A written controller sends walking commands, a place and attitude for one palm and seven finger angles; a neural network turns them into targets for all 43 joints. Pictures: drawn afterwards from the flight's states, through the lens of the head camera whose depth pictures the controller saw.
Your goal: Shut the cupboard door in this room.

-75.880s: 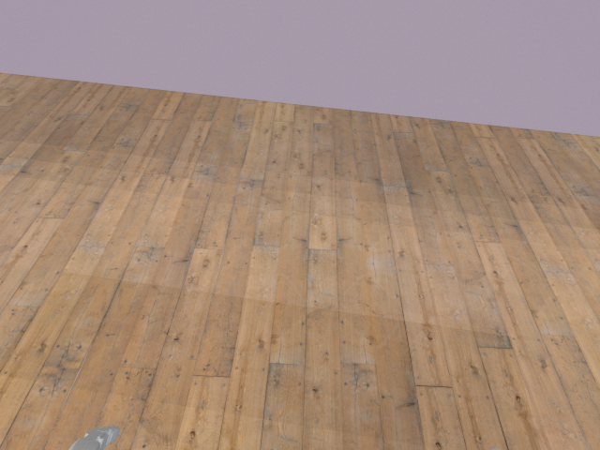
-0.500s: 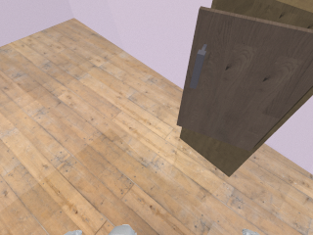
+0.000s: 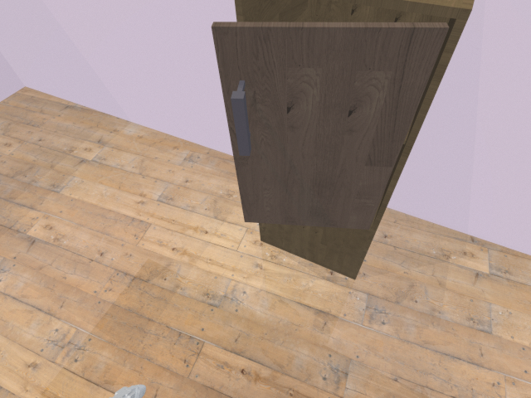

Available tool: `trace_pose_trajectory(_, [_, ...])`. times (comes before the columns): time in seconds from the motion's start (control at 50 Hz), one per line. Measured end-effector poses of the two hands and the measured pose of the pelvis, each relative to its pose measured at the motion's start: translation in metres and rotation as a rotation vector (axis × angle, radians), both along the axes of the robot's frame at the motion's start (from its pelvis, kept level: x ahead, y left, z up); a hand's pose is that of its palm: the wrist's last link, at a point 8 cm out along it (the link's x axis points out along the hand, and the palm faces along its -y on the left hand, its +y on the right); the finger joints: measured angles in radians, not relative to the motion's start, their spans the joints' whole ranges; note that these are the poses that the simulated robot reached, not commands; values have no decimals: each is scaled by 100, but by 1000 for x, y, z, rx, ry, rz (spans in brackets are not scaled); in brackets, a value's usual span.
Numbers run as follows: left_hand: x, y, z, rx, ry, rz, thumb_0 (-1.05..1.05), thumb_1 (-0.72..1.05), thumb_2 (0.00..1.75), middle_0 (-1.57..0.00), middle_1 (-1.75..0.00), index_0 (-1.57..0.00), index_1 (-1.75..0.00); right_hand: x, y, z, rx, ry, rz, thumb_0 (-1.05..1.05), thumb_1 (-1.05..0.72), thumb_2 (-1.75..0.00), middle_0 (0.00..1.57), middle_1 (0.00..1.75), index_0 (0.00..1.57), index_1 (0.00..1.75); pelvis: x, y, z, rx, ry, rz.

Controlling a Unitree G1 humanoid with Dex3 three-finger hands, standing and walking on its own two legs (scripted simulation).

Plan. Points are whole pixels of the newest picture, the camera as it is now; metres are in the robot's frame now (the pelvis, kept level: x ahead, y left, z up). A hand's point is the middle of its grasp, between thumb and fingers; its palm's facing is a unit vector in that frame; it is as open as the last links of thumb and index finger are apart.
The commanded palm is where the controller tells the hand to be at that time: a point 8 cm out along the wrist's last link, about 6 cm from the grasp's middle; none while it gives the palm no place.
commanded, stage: take the last steps up to it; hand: left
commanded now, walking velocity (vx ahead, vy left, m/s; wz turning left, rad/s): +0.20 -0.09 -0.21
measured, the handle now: (243, 119) +0.61 +0.07 +0.06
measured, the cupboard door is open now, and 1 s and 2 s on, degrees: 21 21 21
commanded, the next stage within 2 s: come to a stop and stand still in 0.48 s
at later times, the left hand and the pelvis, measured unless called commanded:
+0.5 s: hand out of the picture +0.13 +0.19 -0.16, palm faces -0.08 -0.99 -0.14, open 7.4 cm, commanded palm none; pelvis +0.07 +0.00 +0.02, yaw -5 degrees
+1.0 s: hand (216, 345) +0.23 +0.11 -0.14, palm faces -0.07 -0.97 -0.24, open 7.3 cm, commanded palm none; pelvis +0.11 -0.06 +0.02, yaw -5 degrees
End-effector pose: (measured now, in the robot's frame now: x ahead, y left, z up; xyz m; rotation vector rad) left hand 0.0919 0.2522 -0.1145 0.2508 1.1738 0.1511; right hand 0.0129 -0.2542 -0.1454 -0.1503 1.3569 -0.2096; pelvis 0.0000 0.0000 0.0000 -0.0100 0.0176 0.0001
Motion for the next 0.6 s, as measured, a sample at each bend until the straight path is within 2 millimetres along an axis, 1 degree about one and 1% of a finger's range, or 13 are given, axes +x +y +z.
trace_pose_trajectory(0.04, [0, -8, 4, -1, 6, -6, 0, 90, 90, -20, -30, -20, -29, -3, -4, 1, 1, 17, -16, 1, -91, -90, 20, 30, 20, 30, 2, -1, 4, 3, 0, -3])
trace_pose_trajectory(0.08, [-1, -15, 5, -9, 17, -4, 0, 90, 90, -20, -30, -20, -29, -2, -5, 6, 4, 18, -18, 1, -91, -90, 20, 30, 20, 30, 4, -3, 8, 8, 0, -8])
trace_pose_trajectory(0.18, [-6, -24, -2, -55, 47, 1, 0, 90, 90, -21, -30, -20, -30, 12, -1, 19, 1, -14, -11, 1, -91, -90, 19, 30, 20, 30, 13, -4, 13, 8, 3, -15])
trace_pose_trajectory(0.26, [-10, -21, -17, -97, 77, 20, 0, 90, 90, -21, -30, -21, -30, 32, 8, 27, -23, -54, 2, 1, -91, -90, 19, 30, 20, 30, 25, 2, 11, -4, 0, -28])
trace_pose_trajectory(0.3, [-11, -15, -30, -117, 100, 28, 0, 90, 90, -21, -30, -21, -30, 42, 13, 27, -45, -89, 8, 1, -91, -90, 20, 30, 20, 30, 33, 8, 4, -17, 0, -39])
trace_pose_trajectory(0.32, [-10, -13, -34, -122, 118, 27, 0, 90, 90, -21, -30, -21, -30, 45, 16, 27, -54, -102, 5, 1, -91, -90, 20, 30, 20, 30, 36, 9, 2, -12, -1, -47])
trace_pose_trajectory(0.36, [-7, -11, -36, -125, 155, 4, 1, 90, 90, -21, -30, -20, -30, 46, 20, 32, -62, -115, -10, 1, -91, -90, 20, 30, 20, 30, 43, 10, 4, -9, -6, -70])
trace_pose_trajectory(0.42, [9, -10, -31, -129, 171, -22, 1, 91, 90, -20, -30, -20, -29, 38, 24, 40, -67, -92, -39, 0, -91, -90, 20, 30, 20, 30, 54, 8, 12, -15, -6, -84])
trace_pose_trajectory(0.5, [40, -14, -20, -124, 137, -37, 1, 91, 90, -20, -30, -20, -29, 22, 26, 43, -50, -11, -70, 0, -91, -90, 20, 30, 20, 30, 68, 2, 19, -20, -4, -94])
trace_pose_trajectory(0.56, [66, -24, -15, -113, 116, -58, 1, 91, 90, -20, -30, -20, -29, 12, 23, 40, -25, 48, -102, 0, -91, -90, 20, 30, 20, 30, 80, -7, 20, -16, -3, -106])
trace_pose_trajectory(0.6, [83, -35, -13, -103, 107, -79, 1, 91, 90, -20, -30, -20, -29, 7, 19, 36, -5, 82, -128, 0, -91, -90, 20, 30, 20, 30, 88, -15, 19, -10, -4, -116])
